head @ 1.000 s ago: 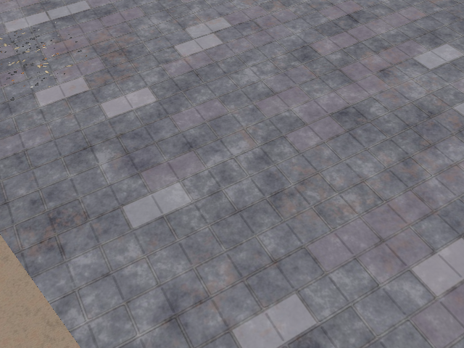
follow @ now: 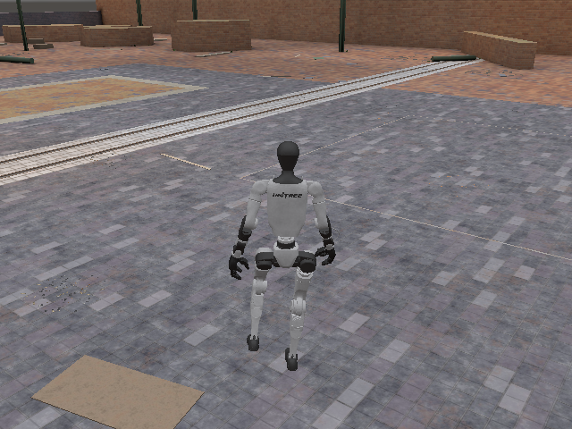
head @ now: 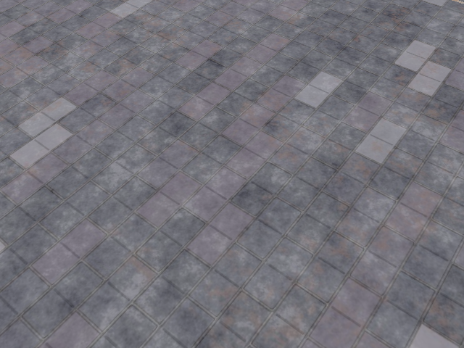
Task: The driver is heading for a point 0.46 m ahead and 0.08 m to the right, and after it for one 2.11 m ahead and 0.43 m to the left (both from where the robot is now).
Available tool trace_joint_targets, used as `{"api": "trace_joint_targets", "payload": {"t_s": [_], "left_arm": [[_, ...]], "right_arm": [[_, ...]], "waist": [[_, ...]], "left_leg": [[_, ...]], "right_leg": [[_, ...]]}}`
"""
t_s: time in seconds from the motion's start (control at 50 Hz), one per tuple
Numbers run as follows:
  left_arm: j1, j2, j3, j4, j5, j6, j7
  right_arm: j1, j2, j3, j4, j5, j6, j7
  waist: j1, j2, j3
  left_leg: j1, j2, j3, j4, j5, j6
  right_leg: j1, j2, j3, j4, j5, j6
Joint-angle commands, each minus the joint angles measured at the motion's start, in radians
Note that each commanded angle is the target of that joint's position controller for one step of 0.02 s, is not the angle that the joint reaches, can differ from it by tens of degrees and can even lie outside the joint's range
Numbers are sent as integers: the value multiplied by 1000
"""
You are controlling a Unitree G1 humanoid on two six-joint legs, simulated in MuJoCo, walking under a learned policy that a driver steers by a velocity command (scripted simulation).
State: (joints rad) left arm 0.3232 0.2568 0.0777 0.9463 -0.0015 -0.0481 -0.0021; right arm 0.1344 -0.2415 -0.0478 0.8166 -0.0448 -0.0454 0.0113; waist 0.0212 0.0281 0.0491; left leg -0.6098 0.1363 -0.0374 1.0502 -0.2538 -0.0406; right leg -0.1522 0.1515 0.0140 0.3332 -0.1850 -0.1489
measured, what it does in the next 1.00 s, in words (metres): walks ahead: left foot, then right foot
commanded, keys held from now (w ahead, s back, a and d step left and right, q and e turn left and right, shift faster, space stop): w+e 0.44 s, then w+q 0.56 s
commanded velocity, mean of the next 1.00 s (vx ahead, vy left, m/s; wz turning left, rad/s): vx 0.50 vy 0.00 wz -0.18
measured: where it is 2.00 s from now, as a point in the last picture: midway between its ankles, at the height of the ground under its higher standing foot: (251, 188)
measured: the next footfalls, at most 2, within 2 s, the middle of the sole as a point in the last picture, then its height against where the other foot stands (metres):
left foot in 0.30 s outside the picture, level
right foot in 0.78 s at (311, 334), level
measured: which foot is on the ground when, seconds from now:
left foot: up 0.00-0.28, down 0.30-0.78, up 0.80-1.00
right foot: down 0.00-0.30, up 0.32-0.76, down 0.78-1.00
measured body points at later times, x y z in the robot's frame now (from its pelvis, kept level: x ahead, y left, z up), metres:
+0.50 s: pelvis +0.28 +0.04 +0.00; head +0.31 +0.05 +0.45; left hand +0.45 +0.29 -0.13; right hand +0.30 -0.25 -0.11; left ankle +0.33 +0.13 -0.74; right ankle +0.21 -0.07 -0.66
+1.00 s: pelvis +0.50 -0.06 +0.01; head +0.52 -0.08 +0.45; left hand +0.60 +0.19 -0.11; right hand +0.55 -0.34 -0.13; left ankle +0.53 +0.07 -0.66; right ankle +0.47 -0.15 -0.74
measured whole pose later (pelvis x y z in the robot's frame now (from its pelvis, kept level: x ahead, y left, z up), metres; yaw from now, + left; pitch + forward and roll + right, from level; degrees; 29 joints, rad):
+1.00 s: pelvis +0.50 -0.06 +0.01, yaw -7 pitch +1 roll +0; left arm 0.31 0.24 0.03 0.84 0.02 -0.09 0.01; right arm 0.27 -0.29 -0.07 0.83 -0.03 0.00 0.04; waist 0.01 0.05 0.01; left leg -0.57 0.06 0.00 1.08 -0.25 0.04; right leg -0.13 0.00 -0.15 0.31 -0.20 -0.05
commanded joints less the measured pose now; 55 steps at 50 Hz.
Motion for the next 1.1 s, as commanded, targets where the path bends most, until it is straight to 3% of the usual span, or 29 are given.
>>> {"api": "trace_joint_targets", "payload": {"t_s": [0.02,0.14,0.2,0.24,0.26,0.28,0.3,0.32,0.34,0.36,0.38,0.42,0.46,0.52,0.58,0.62,0.68,0.72,0.74,0.76,0.78,0.8,0.82,0.84,0.88,0.9,0.96,1.04,1.1], "left_arm": [[49,144,28,-58,-1,-18,1],[152,154,28,-64,7,-9,8],[161,170,31,-73,17,-8,17],[106,191,36,-94,19,-10,23],[71,205,39,-106,20,-14,20],[48,209,39,-112,14,-20,10],[51,157,24,-134,3,-29,-1],[161,38,0,-166,-29,-28,0],[179,124,6,-156,5,-17,7],[118,146,12,-144,20,-6,5],[61,135,9,-150,24,-1,-6],[40,112,7,-159,36,19,-26],[32,90,0,-168,40,35,-39],[-31,62,-14,-191,43,33,-47],[-158,53,-33,-231,51,23,-55],[-249,29,-51,-255,44,14,-59],[-297,53,-53,-272,32,3,-48],[-274,73,-47,-273,32,-9,-35],[-209,79,-42,-253,37,-18,-28],[-91,113,-27,-211,51,-31,-15],[75,189,-7,-192,75,-41,1],[110,301,21,-192,72,-28,12],[74,230,11,-198,47,-18,12],[-1,148,-12,-205,40,-21,9],[-65,76,-30,-200,32,-33,7],[-69,64,-33,-193,28,-40,10],[-33,77,-24,-167,19,-63,12],[15,82,-17,-134,20,-65,13],[22,95,-13,-121,23,-63,12]], "right_arm": [[-15,-74,-14,-64,0,15,3],[-204,-79,1,-145,9,6,13],[-248,-93,7,-180,17,-8,15],[-162,-120,1,-168,21,-18,10],[-65,-145,-9,-141,22,-23,1],[78,-170,-21,-101,22,-34,-11],[228,-228,-36,-87,2,-45,-28],[265,-324,-56,-99,-24,-37,-35],[209,-280,-55,-103,-3,-20,-29],[129,-182,-33,-120,5,-16,-27],[86,-123,-18,-117,9,-17,-22],[98,-106,-10,-91,11,-26,-24],[143,-109,-11,-64,21,-49,-13],[190,-122,-14,-24,25,-70,2],[195,-121,-13,-2,39,-60,9],[228,-137,-18,13,40,-54,12],[285,-181,-32,36,34,-44,12],[286,-194,-37,41,32,-36,10],[274,-195,-38,42,36,-31,8],[285,-167,-30,45,41,-31,8],[260,-114,-14,6,47,-35,9],[340,-16,6,-36,66,-33,5],[315,-124,-21,-8,41,-12,-6],[269,-125,-28,-9,39,-7,0],[247,-98,-29,-2,33,6,13],[255,-91,-30,2,21,18,20],[200,-65,-30,-23,15,39,35],[68,-55,-25,-72,11,47,51],[-35,-41,-10,-108,12,44,65]], "waist": [[-2,-64,-9],[71,-89,-6],[75,-104,-2],[20,-117,-15],[-25,-118,-54],[-95,-75,-128],[-152,1,-256],[-93,236,-384],[-57,208,-365],[-41,69,-195],[-37,0,-103],[-16,72,-46],[-11,82,-51],[-8,76,-41],[-10,68,-13],[-39,71,-2],[-56,74,-10],[-37,77,-23],[0,62,-43],[43,6,-111],[117,-116,-241],[82,-335,-323],[81,-189,-252],[45,-129,-130],[0,-144,-49],[-19,-154,-37],[-34,-122,-34],[-20,-108,0],[-3,-111,28]], "left_leg": [[-60,-18,45,-104,107,-26],[-118,-70,37,-323,216,-13],[-67,-101,29,-426,200,13],[99,-126,21,-507,153,41],[250,-156,32,-527,110,58],[441,-160,39,-587,135,80],[682,3,-117,-615,0,122],[944,304,-554,-682,-60,222],[867,323,-762,-760,-190,265],[708,279,-600,-783,-239,246],[591,217,-434,-801,-151,222],[479,139,-227,-841,34,182],[454,123,-155,-857,188,192],[470,118,-97,-892,261,230],[460,65,-35,-915,270,233],[426,41,-11,-905,311,225],[466,71,-53,-853,372,218],[494,89,-91,-795,377,206],[480,74,-87,-725,395,191],[435,17,-48,-564,415,170],[295,-51,9,-293,207,141],[-3,-188,88,-15,-279,112],[-66,-141,5,102,-274,129],[-78,-100,-22,109,-185,135],[-30,-59,-10,62,-90,116],[-9,-52,-7,59,-64,102],[-45,-48,5,67,13,79],[-132,-36,19,-28,130,58],[-75,-45,63,-212,233,66]], "right_leg": [[15,-251,245,-136,353,-113],[171,-257,297,-81,407,-91],[213,-279,336,-30,472,-78],[169,-280,346,22,539,-38],[127,-263,339,101,645,-14],[84,-212,304,270,676,10],[-42,-146,257,521,467,31],[-347,12,136,826,-285,68],[-461,-45,120,950,-347,57],[-480,-107,110,966,-249,60],[-462,-142,94,917,-178,68],[-413,-184,76,854,-144,84],[-395,-183,70,833,-126,89],[-453,-172,92,736,-71,100],[-451,-214,-5,518,35,126],[-370,-203,-47,378,76,142],[-303,-180,-62,280,58,144],[-237,-167,-57,220,13,130],[-136,-153,-59,149,28,119],[46,-162,-35,98,29,98],[264,-374,183,52,-111,50],[439,-616,547,-59,-208,-40],[334,-597,580,-83,-295,-58],[231,-538,440,-99,-264,-37],[106,-452,232,-146,-60,7],[75,-426,167,-159,11,20],[77,-424,61,-179,186,6],[102,-420,-54,-195,251,-7],[87,-400,-143,-194,263,8]]}}
Velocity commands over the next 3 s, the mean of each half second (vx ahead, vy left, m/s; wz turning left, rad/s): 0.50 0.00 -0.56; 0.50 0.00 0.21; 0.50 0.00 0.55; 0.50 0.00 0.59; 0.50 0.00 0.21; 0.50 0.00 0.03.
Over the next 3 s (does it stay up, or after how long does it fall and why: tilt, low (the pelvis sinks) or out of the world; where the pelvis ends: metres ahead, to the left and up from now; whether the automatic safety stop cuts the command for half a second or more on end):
stays up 1.50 0.29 -0.01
